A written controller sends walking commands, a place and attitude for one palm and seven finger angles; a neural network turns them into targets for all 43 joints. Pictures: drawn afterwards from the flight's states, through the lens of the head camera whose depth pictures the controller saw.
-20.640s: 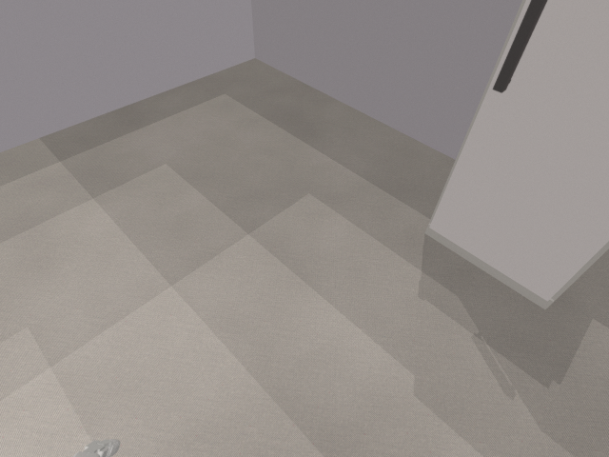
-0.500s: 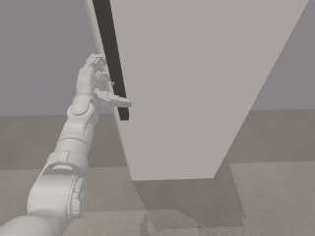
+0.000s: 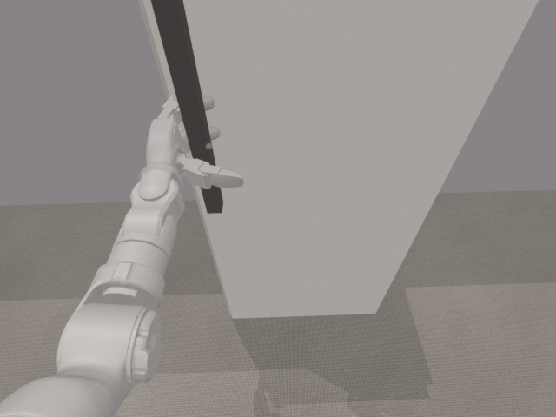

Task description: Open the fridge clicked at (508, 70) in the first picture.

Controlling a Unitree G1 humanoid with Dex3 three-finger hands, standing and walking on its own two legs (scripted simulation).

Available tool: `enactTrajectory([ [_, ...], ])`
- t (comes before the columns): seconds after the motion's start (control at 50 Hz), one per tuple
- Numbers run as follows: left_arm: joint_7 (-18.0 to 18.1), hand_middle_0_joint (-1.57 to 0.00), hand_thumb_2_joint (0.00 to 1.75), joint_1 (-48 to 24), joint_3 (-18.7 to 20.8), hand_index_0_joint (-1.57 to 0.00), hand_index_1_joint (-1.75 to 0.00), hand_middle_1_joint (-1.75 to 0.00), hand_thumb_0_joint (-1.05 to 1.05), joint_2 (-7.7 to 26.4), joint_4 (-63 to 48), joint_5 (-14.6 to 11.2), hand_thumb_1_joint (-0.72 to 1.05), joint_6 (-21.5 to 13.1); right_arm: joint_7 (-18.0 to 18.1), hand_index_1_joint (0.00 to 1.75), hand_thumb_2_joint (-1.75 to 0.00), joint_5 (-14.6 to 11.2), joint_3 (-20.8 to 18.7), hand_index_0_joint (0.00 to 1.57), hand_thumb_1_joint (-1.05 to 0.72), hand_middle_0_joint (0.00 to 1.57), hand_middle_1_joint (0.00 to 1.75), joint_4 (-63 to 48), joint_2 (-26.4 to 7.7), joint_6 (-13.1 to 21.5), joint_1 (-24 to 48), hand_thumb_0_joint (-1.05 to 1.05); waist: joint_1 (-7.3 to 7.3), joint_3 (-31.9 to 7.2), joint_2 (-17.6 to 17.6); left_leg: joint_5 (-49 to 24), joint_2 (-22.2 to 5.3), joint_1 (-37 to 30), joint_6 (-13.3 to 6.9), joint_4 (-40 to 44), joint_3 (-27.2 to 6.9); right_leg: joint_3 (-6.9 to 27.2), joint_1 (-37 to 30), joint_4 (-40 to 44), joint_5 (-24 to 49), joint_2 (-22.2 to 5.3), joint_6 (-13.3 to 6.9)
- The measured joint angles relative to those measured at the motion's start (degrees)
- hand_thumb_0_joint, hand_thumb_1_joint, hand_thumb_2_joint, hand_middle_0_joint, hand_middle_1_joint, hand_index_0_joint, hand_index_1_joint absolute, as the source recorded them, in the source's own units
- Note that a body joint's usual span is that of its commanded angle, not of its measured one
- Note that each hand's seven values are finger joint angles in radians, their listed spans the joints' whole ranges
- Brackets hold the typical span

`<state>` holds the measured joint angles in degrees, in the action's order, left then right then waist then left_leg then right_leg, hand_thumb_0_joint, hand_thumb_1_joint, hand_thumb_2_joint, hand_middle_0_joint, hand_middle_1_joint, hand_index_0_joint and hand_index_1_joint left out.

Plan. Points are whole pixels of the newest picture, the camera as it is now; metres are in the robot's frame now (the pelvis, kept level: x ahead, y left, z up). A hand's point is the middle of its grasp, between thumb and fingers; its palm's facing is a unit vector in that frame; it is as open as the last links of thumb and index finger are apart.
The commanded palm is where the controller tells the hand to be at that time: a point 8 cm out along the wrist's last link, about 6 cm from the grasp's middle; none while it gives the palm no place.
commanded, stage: slide the fingers in behind the handle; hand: left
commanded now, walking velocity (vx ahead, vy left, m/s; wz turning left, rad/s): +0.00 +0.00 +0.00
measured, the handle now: (197, 111) +0.51 +0.12 +0.19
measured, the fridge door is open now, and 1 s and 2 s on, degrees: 0 0 0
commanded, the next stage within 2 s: grip the handle and tug to test in 0.80 s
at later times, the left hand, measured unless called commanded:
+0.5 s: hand (212, 145) +0.46 +0.09 +0.16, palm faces +0.02 -1.00 +0.00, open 14.0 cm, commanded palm +0.43 +0.14 +0.16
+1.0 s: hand (211, 144) +0.46 +0.10 +0.16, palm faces +0.01 -1.00 +0.02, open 13.8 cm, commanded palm +0.43 +0.15 +0.16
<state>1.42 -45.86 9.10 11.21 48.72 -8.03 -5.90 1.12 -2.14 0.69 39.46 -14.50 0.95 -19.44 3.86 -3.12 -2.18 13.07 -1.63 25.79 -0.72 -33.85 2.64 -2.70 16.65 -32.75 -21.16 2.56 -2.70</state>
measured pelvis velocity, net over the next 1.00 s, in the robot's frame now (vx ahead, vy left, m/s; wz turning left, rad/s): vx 0.00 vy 0.00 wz -0.01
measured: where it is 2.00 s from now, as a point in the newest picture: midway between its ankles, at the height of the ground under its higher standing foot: outside the picture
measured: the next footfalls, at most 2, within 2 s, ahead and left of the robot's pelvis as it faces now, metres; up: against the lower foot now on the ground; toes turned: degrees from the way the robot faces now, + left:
none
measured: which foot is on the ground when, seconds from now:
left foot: down 0.00-1.00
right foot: down 0.00-1.00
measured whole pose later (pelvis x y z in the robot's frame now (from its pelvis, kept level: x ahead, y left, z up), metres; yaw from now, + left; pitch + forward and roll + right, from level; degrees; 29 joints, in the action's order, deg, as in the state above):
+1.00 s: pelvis +0.00 +0.00 +0.00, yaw +0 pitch +5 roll +0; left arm 2.1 -45.8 9.1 10.4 48.6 -8.0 -5.7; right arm 1.0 -1.9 0.6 39.8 -14.2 0.5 -19.6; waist 3.9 -3.3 -1.8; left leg 13.3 -1.5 25.3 -1.0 -33.4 3.0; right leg -2.2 16.1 -32.0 -21.1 2.4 -2.4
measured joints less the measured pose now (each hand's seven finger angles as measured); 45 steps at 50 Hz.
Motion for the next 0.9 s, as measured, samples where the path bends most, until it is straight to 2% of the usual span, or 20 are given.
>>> enactTrajectory([
  [0.36, 1.41, -0.29, 0.30, 1.18, -1.27, -0.29, -1.20, -1.20, -0.01, -0.96, -2.40, -0.36, -0.51, 1.49, -0.20, 0.30, -0.90, -0.02, -0.45, 0.20, -0.90, 0.20, 0.30, -0.03, -0.03, -0.19, 0.72, 0.01, -0.57, -0.04, -0.03, -0.10, 0.05, -1.11, 0.33, 0.98, -0.30, -0.22, -1.25, 1.11, 0.06, 0.08, -0.29],
  [0.52, 0.97, -0.29, 0.30, -0.16, -1.97, -0.29, -1.20, -1.20, -0.01, -1.36, -0.99, -0.32, -0.51, 1.38, -0.13, 0.30, -0.90, 0.04, -0.15, 0.20, -0.90, 0.20, 0.30, -0.01, 0.08, -0.28, 1.64, 0.00, -0.98, -0.04, 0.24, -0.09, 0.35, -0.76, 0.28, 0.76, -0.79, -0.73, -1.12, 0.93, -0.15, -0.13, -0.26],
  [0.66, 0.64, -0.30, 0.30, -2.06, -1.21, -0.30, -1.21, -1.20, -0.01, -0.82, 2.01, -0.20, -0.51, 0.74, 0.06, 0.30, -0.90, 0.17, 0.14, 0.20, -0.90, 0.20, 0.30, -0.01, 0.28, -0.22, 2.04, 0.00, -0.56, 0.13, 0.46, -0.06, 0.38, -0.07, 0.17, 0.44, -0.76, -0.70, -0.39, 0.55, -0.18, -0.18, -0.15],
  [0.9, 0.41, -0.32, 0.30, -0.53, -0.36, -0.30, -1.21, -1.21, -0.01, -0.87, 0.65, -0.19, -0.51, -0.34, -0.12, 0.30, -0.90, 0.18, -0.05, 0.20, -0.90, 0.20, 0.30, 0.43, 0.20, -0.34, 0.29, 0.00, -0.10, -0.10, 0.29, 0.33, 0.22, -0.16, -0.15, 0.20, 0.08, 0.19, -0.28, 0.51, -0.11, -0.17, 0.19],
])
